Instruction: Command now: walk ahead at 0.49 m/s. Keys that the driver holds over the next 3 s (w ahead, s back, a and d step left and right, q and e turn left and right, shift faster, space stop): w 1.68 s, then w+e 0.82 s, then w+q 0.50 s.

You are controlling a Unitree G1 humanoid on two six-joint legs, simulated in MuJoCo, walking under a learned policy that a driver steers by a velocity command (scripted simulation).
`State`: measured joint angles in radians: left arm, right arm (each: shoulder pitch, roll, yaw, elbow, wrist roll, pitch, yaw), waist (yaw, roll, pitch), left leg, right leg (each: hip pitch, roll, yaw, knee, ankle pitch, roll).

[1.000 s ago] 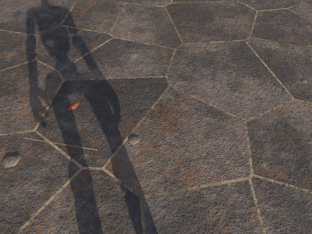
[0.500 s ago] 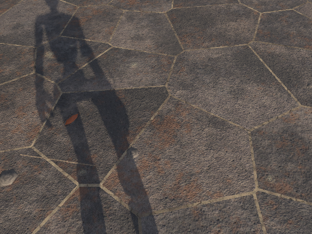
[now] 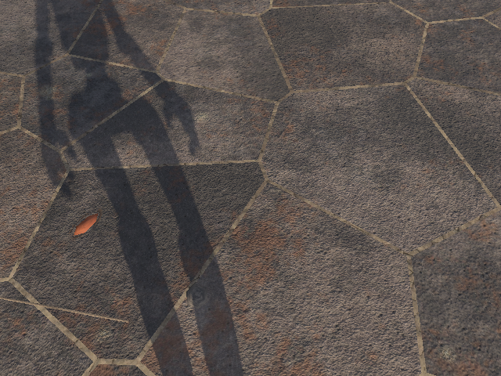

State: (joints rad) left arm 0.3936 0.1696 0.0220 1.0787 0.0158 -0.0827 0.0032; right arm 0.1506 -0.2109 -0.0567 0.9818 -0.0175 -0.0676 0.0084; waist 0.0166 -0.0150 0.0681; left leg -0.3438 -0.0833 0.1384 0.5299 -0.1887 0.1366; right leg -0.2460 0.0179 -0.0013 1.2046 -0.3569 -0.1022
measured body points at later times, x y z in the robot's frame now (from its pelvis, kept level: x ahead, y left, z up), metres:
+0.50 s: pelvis +0.29 -0.04 +0.00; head +0.32 -0.04 +0.44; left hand +0.45 +0.19 -0.12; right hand +0.20 -0.26 -0.15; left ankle +0.09 +0.05 -0.67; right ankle +0.38 -0.10 -0.73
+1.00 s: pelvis +0.56 -0.01 +0.00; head +0.59 +0.00 +0.45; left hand +0.45 +0.21 -0.15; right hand +0.76 -0.22 -0.11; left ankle +0.68 +0.07 -0.72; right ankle +0.39 -0.10 -0.72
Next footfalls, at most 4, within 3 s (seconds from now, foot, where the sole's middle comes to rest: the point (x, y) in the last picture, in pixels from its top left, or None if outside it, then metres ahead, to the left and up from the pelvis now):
0.44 right None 0.42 -0.10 -0.76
1.00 left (240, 284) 0.72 0.08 -0.76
1.58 right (292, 200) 1.03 -0.09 -0.76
2.12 left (243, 135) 1.33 0.08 -0.76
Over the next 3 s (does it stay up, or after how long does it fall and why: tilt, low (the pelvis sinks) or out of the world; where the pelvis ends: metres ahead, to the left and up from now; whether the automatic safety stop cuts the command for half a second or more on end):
stays up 1.54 -0.16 0.02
